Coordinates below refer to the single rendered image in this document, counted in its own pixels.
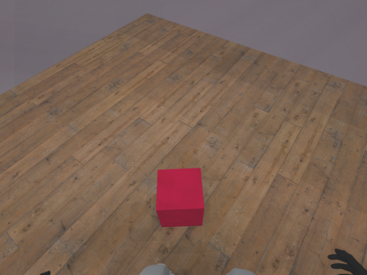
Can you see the right robot hand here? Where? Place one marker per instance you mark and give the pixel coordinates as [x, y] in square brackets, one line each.
[352, 265]

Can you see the carton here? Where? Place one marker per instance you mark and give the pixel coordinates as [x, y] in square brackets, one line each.
[180, 200]

